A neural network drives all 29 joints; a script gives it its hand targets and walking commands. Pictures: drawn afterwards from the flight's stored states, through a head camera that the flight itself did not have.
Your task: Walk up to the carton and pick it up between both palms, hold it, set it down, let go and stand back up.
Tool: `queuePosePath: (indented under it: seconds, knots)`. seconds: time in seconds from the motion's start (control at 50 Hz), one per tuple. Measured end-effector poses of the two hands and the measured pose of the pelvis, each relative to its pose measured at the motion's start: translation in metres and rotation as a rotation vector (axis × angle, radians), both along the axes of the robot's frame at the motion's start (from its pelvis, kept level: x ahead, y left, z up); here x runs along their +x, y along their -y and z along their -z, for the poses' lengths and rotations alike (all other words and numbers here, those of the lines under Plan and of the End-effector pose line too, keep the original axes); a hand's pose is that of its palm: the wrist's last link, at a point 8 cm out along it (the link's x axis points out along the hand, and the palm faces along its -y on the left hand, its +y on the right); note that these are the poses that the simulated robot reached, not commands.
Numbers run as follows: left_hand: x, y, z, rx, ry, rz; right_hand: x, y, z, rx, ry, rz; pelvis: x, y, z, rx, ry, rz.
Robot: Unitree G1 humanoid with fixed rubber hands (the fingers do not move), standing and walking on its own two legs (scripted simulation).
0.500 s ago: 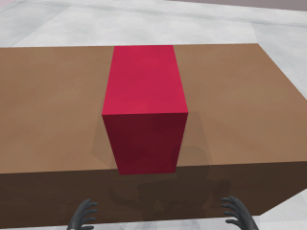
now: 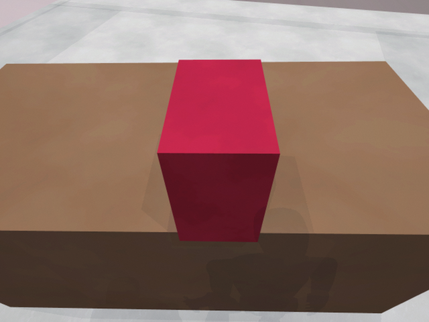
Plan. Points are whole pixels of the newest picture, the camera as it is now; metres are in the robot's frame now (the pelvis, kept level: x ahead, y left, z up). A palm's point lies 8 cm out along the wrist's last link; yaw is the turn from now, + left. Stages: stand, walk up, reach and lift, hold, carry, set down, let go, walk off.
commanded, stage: stand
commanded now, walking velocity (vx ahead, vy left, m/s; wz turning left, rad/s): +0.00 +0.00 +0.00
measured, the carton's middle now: (219, 152) +0.43 +0.01 +0.09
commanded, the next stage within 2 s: none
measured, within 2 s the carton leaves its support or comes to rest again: neither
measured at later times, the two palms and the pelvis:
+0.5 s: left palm out of the picture -0.05 +0.22 -0.14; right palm out of the picture -0.04 -0.21 -0.14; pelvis -0.01 +0.00 +0.00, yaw +1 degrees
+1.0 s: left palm out of the picture -0.07 +0.21 -0.15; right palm out of the picture -0.07 -0.20 -0.14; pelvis -0.03 +0.00 +0.00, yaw +1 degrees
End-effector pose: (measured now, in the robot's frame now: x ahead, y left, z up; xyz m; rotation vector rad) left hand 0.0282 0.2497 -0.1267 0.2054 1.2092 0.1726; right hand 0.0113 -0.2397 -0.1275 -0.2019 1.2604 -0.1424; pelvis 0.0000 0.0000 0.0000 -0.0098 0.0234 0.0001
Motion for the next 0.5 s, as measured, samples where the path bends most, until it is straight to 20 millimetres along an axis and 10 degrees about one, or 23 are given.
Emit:
queuePosePath:
  seconds: [0.5]
  knots:
    - [-0.076,0.028,0.015,-0.079,-0.197,-0.061,-0.049,-0.028,0.008,0.049,-0.145,0.033,-0.013,-0.003,-0.004,0.001,0.035,-0.018]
